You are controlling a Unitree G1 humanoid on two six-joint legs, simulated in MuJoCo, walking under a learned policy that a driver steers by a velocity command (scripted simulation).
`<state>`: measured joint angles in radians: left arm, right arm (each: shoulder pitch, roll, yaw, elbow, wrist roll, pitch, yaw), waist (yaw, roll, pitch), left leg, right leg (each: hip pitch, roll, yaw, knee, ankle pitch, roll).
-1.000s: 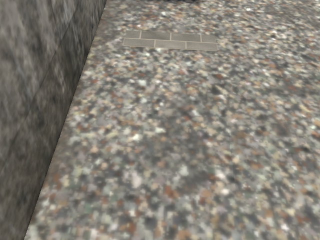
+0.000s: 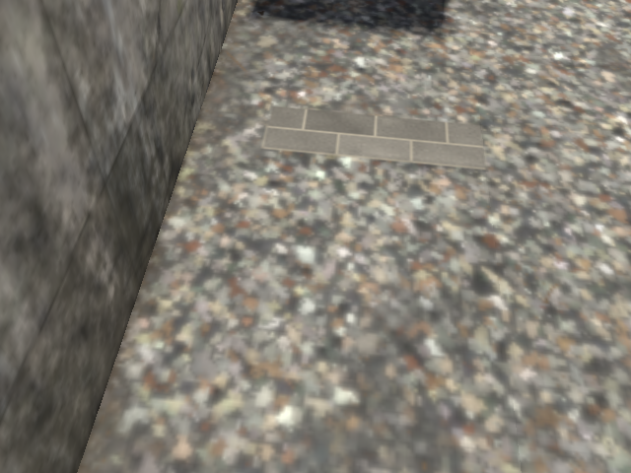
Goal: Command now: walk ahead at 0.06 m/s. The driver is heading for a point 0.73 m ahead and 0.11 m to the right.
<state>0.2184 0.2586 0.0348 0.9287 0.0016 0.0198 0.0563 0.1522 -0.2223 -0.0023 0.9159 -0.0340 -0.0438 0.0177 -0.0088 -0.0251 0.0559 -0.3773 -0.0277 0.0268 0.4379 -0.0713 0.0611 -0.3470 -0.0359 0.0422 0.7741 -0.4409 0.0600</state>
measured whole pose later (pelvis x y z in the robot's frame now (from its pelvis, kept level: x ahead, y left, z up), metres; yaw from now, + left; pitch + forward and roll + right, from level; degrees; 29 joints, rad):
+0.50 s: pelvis +0.06 -0.03 +0.00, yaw +0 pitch -1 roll +0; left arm 0.29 0.19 0.01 1.06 0.01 -0.03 0.02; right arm 0.21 -0.24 0.00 0.98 -0.01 -0.02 -0.01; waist 0.00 0.00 0.04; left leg -0.30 0.01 0.01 0.52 -0.20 0.00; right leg -0.15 0.00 0.00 0.51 -0.34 0.00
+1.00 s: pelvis +0.06 -0.04 +0.00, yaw +1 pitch -2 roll +0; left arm 0.29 0.18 0.01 1.11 0.01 -0.02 0.02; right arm 0.22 -0.21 0.00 1.03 0.00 -0.01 -0.03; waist 0.00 0.01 0.04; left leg -0.29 0.02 0.00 0.53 -0.21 -0.01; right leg -0.13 0.02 -0.01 0.50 -0.34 -0.01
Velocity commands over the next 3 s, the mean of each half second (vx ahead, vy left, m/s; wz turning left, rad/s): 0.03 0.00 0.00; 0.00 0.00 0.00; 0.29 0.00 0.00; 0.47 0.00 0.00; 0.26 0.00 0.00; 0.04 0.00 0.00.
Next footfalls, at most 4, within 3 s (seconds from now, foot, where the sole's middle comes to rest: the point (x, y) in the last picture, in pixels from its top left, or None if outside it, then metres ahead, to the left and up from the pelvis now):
0.08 right None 0.05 -0.15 -0.77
1.76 right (397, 444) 0.52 -0.17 -0.77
2.26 left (294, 338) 0.77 0.05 -0.77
2.58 right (404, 356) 0.73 -0.21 -0.77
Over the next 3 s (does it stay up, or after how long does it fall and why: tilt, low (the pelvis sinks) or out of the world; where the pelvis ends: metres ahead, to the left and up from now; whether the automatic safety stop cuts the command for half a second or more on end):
stays up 0.71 -0.10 0.00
